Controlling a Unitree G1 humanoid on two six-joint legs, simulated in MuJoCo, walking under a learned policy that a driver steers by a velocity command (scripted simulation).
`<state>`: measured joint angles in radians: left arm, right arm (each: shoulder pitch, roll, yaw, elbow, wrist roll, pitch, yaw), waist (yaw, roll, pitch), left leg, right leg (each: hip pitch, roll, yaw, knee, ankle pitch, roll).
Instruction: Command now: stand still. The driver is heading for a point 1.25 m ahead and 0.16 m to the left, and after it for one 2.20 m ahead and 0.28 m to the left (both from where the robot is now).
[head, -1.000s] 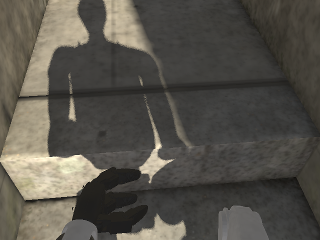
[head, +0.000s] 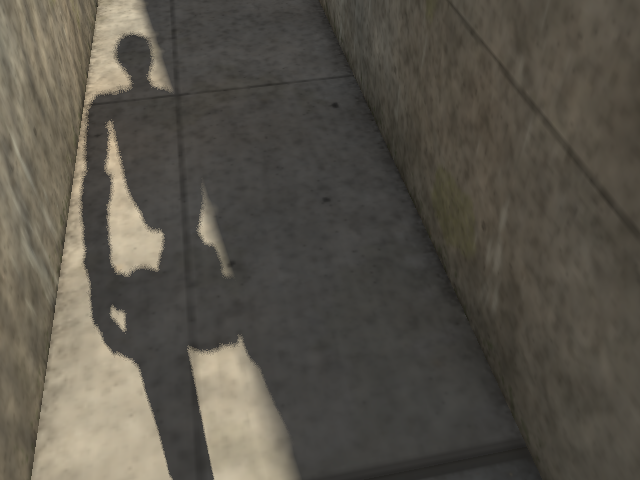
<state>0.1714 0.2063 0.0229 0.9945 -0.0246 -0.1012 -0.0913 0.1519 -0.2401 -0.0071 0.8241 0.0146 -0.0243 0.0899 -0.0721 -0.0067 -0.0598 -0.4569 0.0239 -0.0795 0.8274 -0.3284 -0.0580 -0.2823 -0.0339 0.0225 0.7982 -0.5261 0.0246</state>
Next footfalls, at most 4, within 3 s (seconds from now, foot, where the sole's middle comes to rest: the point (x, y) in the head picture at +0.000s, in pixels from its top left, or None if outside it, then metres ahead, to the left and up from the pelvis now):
1.74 left None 0.06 0.02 -0.74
2.10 right None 0.41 -0.11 -0.54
2.58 left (231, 295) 0.90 0.17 -0.54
3.00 right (311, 180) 1.27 -0.03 -0.54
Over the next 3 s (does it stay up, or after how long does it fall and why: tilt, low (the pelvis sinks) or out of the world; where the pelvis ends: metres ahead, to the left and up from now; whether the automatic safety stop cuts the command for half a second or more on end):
stays up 1.06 0.06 0.21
